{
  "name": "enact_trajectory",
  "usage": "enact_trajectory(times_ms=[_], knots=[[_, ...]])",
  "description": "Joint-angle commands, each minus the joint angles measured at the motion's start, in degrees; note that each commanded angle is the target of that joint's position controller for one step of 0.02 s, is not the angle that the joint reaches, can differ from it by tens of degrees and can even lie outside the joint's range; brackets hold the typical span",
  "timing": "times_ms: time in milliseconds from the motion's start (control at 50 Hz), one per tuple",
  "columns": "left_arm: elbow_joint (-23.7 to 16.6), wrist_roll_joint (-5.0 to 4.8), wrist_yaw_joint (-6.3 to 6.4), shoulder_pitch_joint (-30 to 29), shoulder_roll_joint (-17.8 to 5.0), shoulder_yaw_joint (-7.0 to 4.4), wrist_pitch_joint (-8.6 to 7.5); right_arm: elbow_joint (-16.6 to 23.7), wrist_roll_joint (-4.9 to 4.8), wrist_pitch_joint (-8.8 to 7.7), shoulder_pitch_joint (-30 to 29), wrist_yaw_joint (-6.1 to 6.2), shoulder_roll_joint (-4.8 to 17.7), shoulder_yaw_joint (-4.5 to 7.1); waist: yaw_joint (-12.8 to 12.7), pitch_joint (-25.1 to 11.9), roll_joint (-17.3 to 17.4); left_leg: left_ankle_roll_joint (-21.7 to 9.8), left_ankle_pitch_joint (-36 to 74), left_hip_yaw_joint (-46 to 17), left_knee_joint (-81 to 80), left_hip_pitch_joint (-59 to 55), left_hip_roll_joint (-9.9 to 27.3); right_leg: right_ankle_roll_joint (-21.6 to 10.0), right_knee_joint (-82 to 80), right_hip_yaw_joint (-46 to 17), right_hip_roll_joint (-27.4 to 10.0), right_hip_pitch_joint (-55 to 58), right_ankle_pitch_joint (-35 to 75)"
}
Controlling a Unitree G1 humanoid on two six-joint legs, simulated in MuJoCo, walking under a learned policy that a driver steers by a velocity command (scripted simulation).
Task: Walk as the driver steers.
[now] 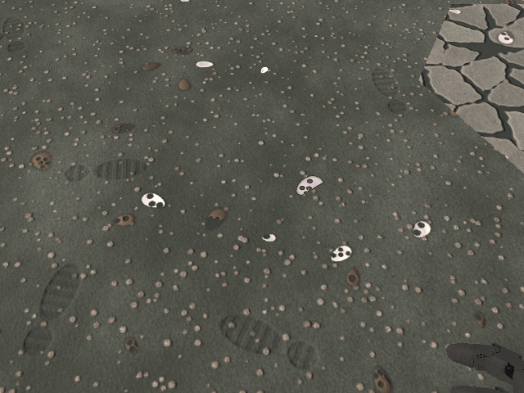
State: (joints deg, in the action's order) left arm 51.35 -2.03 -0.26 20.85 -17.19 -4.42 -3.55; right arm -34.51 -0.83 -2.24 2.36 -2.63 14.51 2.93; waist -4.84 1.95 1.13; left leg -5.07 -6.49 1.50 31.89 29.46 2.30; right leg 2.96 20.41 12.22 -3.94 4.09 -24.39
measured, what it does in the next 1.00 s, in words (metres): walks ahead, turning right: right foot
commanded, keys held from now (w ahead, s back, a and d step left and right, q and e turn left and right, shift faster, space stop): w+e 1.00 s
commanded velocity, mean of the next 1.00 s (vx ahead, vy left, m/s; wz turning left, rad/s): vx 0.50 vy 0.00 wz -0.44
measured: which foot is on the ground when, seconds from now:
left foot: down 0.00-0.56, up 0.58-1.00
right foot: down 0.00-0.02, up 0.04-0.52, down 0.54-1.00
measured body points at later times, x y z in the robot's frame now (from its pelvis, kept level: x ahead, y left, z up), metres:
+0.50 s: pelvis +0.27 -0.01 +0.00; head +0.30 -0.03 +0.45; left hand +0.51 +0.17 -0.10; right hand +0.23 -0.30 -0.12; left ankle +0.13 +0.11 -0.72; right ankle +0.39 -0.16 -0.70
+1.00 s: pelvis +0.55 -0.10 +0.01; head +0.57 -0.12 +0.46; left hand +0.74 +0.13 -0.10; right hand +0.63 -0.43 -0.06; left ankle +0.74 -0.06 -0.71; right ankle +0.40 -0.15 -0.72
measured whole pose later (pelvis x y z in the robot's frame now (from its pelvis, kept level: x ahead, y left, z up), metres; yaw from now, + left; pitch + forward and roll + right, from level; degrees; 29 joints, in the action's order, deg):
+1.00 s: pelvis +0.55 -0.10 +0.01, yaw -32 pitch +3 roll +0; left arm 41.9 -1.4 0.7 20.5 -16.8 -4.7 -1.8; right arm -39.2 -0.4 -6.6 1.6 -1.3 15.7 2.7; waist -4.7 0.4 1.7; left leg 1.6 -1.4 -4.2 27.3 29.0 0.1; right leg -3.2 27.2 -11.7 5.9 -5.5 -23.4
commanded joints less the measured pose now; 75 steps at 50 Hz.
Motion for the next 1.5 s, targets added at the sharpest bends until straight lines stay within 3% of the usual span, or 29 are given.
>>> enact_trajectory(times_ms=[20, 40, 60, 80, 100, 160, 280, 440, 500, 540, 560, 580, 600, 620, 640, 680, 740, 840, 940, 1000, 1020, 1040, 1060, 1080, 1120, 1180, 1320, 1420, 1500], knots=[[-4.3, 1.43, -0.06, -1.6, -4.4, 0.57, -0.79, -2.6, 1.56, -0.45, 25.5, 2.03, 16.7, 6.21, 14.9, -18.3, 4.2, -8.3, 3.7, -16.5, -1.0, -47.2, 12.0, -5.2, 37.7, -3.6, -3.8, -28.2, 27.7], [-4.6, 0.86, -0.42, 1.7, -1.7, 1.66, -2.1, -1.9, 1.55, -0.71, 24.1, 2.13, 17.8, 5.62, 11.2, -27.0, 13.5, -15.3, 0.5, -41.1, -9.9, -53.3, 23.3, -3.4, 53.5, -12.9, 4.5, -40.4, -9.6], [-4.8, -1.08, -0.63, -2.7, -8.0, -0.25, -2.66, -1.7, 1.45, -1.12, 22.1, 1.69, 12.9, 4.26, 13.2, -21.8, 6.5, -12.7, -0.5, -35.6, -11.6, -48.2, 21.5, -3.7, 57.2, -19.1, 2.0, -45.3, -8.1], [-6.2, -1.59, -0.73, -6.2, -7.8, -0.31, -2.69, -2.5, 1.17, -1.45, 19.6, 1.67, 10.8, 3.55, 11.6, -13.3, 6.2, -10.3, 1.2, -25.6, -12.2, -40.7, 19.1, -4.1, 55.7, -17.5, -0.6, -47.8, -4.2], [-6.1, -0.6, -0.41, -7.2, -6.6, -0.22, -2.35, -3.1, 0.93, -1.84, 16.0, 1.44, 8.8, 2.97, 9.1, -8.9, 3.4, -8.5, 2.3, -19.7, -14.0, -33.1, 16.3, -3.9, 51.8, -16.8, -2.9, -46.2, 0.4], [-4.2, 0.03, -0.15, -3.0, -4.5, -0.52, 0.37, -3.7, 1.38, -3.58, 10.3, 1.35, 5.5, 2.43, 4.4, -5.0, 5.4, -7.0, 3.2, -10.3, -21.0, -21.3, 13.1, -3.0, 48.1, -17.2, -5.2, -38.5, 8.9], [-6.2, 0.56, -0.3, -8.7, -2.1, -0.31, 1.32, -7.1, 2.14, -4.56, 11.3, 2.98, 6.6, 3.05, 4.5, 0.0, 2.3, -5.4, 9.1, 2.0, -24.6, -22.3, 11.7, -1.8, 35.2, -18.7, -4.1, -44.8, 23.3], [-12.3, 0.95, -3.28, -21.1, -0.6, 0.99, 0.93, -10.5, 0.29, -2.27, 16.4, 3.88, 10.2, 4.35, 8.9, 4.3, 1.0, -3.5, 16.6, 9.3, -20.9, -33.9, 14.9, -5.6, 18.0, -10.6, -1.9, -46.9, 22.7], [-13.2, 0.67, -3.72, -17.1, -3.2, -0.32, 1.21, -10.3, -0.34, -0.91, 14.8, 4.37, 12.7, 4.9, 5.1, -0.5, 4.1, -1.5, 43.8, 11.4, -10.0, -36.6, 14.8, -8.9, 17.5, -5.5, 3.4, -37.4, 14.0], [-10.1, 0.35, -2.79, -2.0, -8.6, -3.4, 1.44, -9.9, -0.9, -0.33, 13.0, 4.54, 13.1, 4.62, -3.5, -8.7, 3.2, 1.6, 46.4, 13.3, 11.4, -29.8, 11.4, -12.7, 12.2, -5.0, 8.2, -15.4, 16.5], [-8.8, 0.47, -1.39, 4.3, -14.4, -5.11, 2.13, -8.7, 0.85, -1.09, 14.5, 4.55, 9.3, 3.28, -4.4, -13.3, -6.2, 4.5, 17.9, 13.0, 30.1, -14.2, 7.9, -16.4, 11.3, -20.6, -1.2, 1.2, 19.5], [-10.8, 0.6, -1.5, 0.5, -18.0, -5.26, 1.47, -5.7, 1.41, -3.09, 17.8, 3.99, 3.1, 1.32, 2.2, -19.6, -16.9, 8.0, -27.0, 2.8, 49.8, 8.8, -6.0, -28.7, 1.4, -56.4, -14.1, 16.4, 9.8], [-11.5, 0.97, -1.99, 2.2, -13.1, -3.78, 0.8, -4.9, -0.69, -5.41, 11.8, 2.95, 8.2, 2.01, -2.4, -22.5, -8.5, 6.3, -25.8, -8.2, 52.3, 15.0, -3.5, -27.4, -4.2, -59.3, -15.2, 18.0, 6.4], [-11.1, 1.06, -1.94, 0.8, -10.0, -3.03, 0.16, -3.6, -2.21, -6.31, 8.3, 2.52, 8.8, 2.06, -1.9, -15.0, -6.6, 4.8, -21.5, -7.7, 49.6, 17.9, -1.0, -24.9, -3.9, -50.5, -13.5, 12.6, 8.3], [-11.5, 0.74, -1.98, -2.9, -8.1, -2.41, -0.26, -4.0, -1.2, -6.64, 7.8, 2.87, 8.2, 1.87, 1.1, -9.0, -1.2, 4.3, -17.3, -7.3, 43.5, 16.0, 1.8, -22.5, -3.6, -43.0, -10.6, 3.1, 14.2], [-13.4, 1.6, -1.41, -8.3, -5.0, -1.34, -0.42, -4.9, 0.98, -5.58, 8.9, 3.24, 9.4, 2.76, 4.9, -5.7, -1.9, 4.9, -13.3, -7.2, 36.3, 8.2, 4.4, -20.7, -5.2, -35.4, -7.1, -8.8, 23.8], [-13.8, 1.44, -0.47, -7.8, -6.9, -1.84, -0.68, -4.3, 1.65, -3.78, 8.8, 3.28, 7.4, 2.36, 6.0, -4.4, -2.2, 7.4, -10.1, -5.4, 28.4, 5.7, 4.2, -21.0, -7.1, -30.8, -5.4, -15.6, 31.5], [-13.2, 0.72, 0.91, -4.4, -8.5, -2.35, 0.21, -1.7, 1.43, -3.78, -1.6, 2.7, 4.5, 0.84, 2.1, -2.5, -5.3, 9.3, 8.5, -3.7, 6.0, 1.3, -0.1, -16.4, -6.0, -25.2, -0.3, -20.0, 25.3], [-12.2, 0.42, 1.17, -0.6, -8.0, -2.36, 1.12, -0.2, 0.27, -4.95, -5.2, 1.39, 7.4, 1.67, 0.9, -2.7, -7.1, 7.8, 7.6, -5.8, -3.0, -1.7, -2.2, -14.8, -0.3, -33.0, -3.2, -14.1, 18.2], [-13.1, 0.76, 1.27, -2.6, -6.8, -2.09, 1.43, -2.0, 0.29, -5.88, 2.6, 1.47, 9.6, 3.09, 5.8, -4.8, -9.0, 4.4, 3.3, -4.7, -6.8, -12.2, -2.5, -12.3, 7.1, -35.4, -2.1, -13.5, 21.0], [-14.0, 1.14, 1.05, -3.1, -4.0, -1.04, 1.19, -2.8, 1.32, -6.23, 9.4, 1.86, 11.8, 3.94, 9.2, -10.5, -6.7, 1.5, 2.3, -9.0, -5.7, -24.2, 2.9, -10.2, 17.9, -32.3, 0.9, -17.4, 20.3], [-15.5, 0.97, 1.12, 2.2, -0.2, 0.12, 0.82, -3.6, 2.59, -6.04, 17.1, 2.3, 16.6, 5.06, 9.1, -19.6, 5.4, -5.6, -4.4, -28.0, -7.1, -44.7, 15.9, -6.1, 37.4, -24.6, 8.2, -33.0, 5.5], [-16.3, -0.19, 1.15, 5.4, -2.0, 0.39, 0.46, -5.4, 1.55, -5.28, 19.8, 1.7, 16.1, 5.15, 8.0, -21.6, 18.7, -10.7, -19.8, -48.6, -13.3, -49.9, 22.9, -4.6, 50.0, -22.0, 8.1, -46.7, -10.7], [-15.3, -0.49, 1.16, 2.2, -7.4, -0.89, 0.69, -4.3, 0.81, -4.93, 16.9, 1.81, 10.9, 3.75, 9.3, -13.8, 10.4, -8.5, -27.4, -43.5, -15.2, -44.0, 20.8, -4.0, 55.2, -23.2, 4.6, -50.9, -6.1], [-16.8, 0.83, 0.99, -5.1, -7.8, -1.32, 1.25, -4.0, 1.26, -3.93, 11.9, 2.21, 7.6, 2.5, 8.5, -4.4, 3.6, -5.2, -16.0, -27.3, -16.5, -30.2, 15.8, -3.6, 53.6, -20.0, 1.0, -49.3, 2.1], [-17.3, 0.29, 0.21, -4.8, -4.8, -1.22, 2.08, -5.2, 1.41, -4.19, 9.7, 2.47, 6.2, 1.99, 5.9, -1.8, 6.1, -4.6, -5.8, -15.8, -20.4, -21.9, 12.1, -3.4, 48.5, -18.7, -2.0, -44.2, 6.3], [-19.3, 0.7, -0.75, -11.5, -2.3, -0.16, 2.14, -8.3, 1.22, -4.07, 10.7, 2.86, 10.1, 3.08, 7.1, -0.5, 2.7, -5.0, 8.0, -1.3, -22.8, -24.8, 12.0, -2.1, 31.8, -16.3, -2.8, -46.1, 21.1], [-21.8, 0.61, -2.31, -19.9, -0.5, 0.88, 1.26, -11.3, -0.06, -2.88, 15.8, 2.55, 12.2, 3.32, 10.1, 2.5, 1.9, -4.1, 9.6, 3.0, -22.6, -28.2, 12.9, -4.3, 18.3, -12.2, -0.4, -41.6, 22.8], [-22.0, 1.38, -2.6, -15.8, -4.1, -0.8, 1.15, -12.9, -1.38, -1.62, 15.9, 2.63, 15.0, 3.92, 4.8, -1.1, 4.4, -2.5, 36.2, 5.6, -11.5, -33.5, 14.3, -8.6, 12.1, -8.4, 4.4, -30.7, 14.2]])
Next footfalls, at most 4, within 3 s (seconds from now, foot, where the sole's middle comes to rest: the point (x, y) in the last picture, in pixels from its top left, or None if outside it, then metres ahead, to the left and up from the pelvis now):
0.54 right None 0.43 -0.16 -0.76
1.02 left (324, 277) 0.77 -0.08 -0.76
1.54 right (465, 282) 0.79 -0.47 -0.76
1.98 left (457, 195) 1.10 -0.50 -0.76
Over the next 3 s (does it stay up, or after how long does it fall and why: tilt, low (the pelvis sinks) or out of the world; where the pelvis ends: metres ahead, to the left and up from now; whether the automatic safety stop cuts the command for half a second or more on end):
stays up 0.95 -0.52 0.01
